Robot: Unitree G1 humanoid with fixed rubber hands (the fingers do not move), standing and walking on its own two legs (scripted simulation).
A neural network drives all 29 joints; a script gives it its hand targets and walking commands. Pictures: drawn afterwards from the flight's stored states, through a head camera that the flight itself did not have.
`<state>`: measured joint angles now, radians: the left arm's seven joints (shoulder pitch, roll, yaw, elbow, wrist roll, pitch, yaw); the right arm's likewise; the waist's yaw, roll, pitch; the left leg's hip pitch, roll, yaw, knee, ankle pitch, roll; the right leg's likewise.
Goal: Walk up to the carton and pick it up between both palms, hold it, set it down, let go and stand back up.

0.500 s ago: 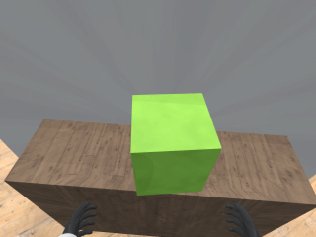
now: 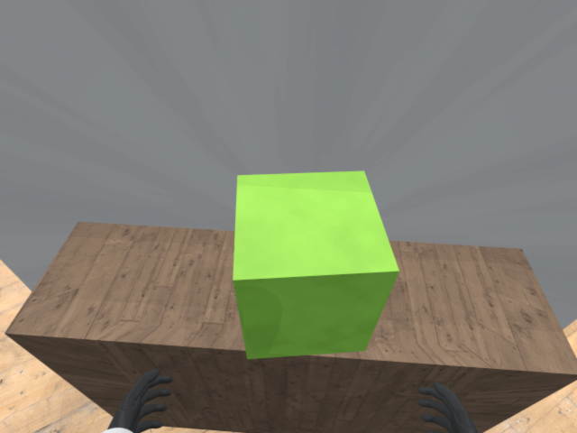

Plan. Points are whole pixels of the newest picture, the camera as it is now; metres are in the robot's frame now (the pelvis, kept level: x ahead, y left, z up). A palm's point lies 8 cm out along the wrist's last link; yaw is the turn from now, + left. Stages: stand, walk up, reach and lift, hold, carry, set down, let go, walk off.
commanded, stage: stand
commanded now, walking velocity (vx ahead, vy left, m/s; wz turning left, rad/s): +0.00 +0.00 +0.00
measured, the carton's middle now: (304, 267) +0.39 -0.01 -0.02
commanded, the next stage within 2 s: none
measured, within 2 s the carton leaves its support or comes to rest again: neither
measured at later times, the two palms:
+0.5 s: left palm out of the picture +0.08 +0.25 -0.12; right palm out of the picture +0.02 -0.23 -0.13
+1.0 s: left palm out of the picture +0.01 +0.26 -0.14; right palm out of the picture -0.02 -0.21 -0.14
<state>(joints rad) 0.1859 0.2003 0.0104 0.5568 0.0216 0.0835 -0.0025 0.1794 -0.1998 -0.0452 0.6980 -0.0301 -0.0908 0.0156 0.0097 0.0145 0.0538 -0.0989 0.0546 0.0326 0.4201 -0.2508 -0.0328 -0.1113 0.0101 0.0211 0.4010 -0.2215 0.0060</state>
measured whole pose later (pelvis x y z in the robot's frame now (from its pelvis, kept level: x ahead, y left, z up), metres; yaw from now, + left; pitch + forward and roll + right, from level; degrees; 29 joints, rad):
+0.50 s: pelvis -0.01 +0.01 +0.00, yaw +0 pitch +0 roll +0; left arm 0.26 0.21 0.01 0.83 0.02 -0.01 -0.01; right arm 0.36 -0.19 -0.06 0.85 -0.02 0.01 0.01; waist -0.01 0.00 -0.02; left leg -0.22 0.04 0.05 0.50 -0.28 -0.01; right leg -0.23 -0.01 0.04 0.47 -0.24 0.03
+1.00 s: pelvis -0.01 +0.03 +0.00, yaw +0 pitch -1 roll +0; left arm 0.30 0.17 0.01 1.04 0.01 0.00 0.03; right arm 0.35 -0.17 -0.05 1.02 -0.02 0.00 -0.02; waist -0.01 0.01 0.00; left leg -0.17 0.01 0.05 0.44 -0.25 0.01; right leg -0.19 -0.04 0.04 0.42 -0.21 0.05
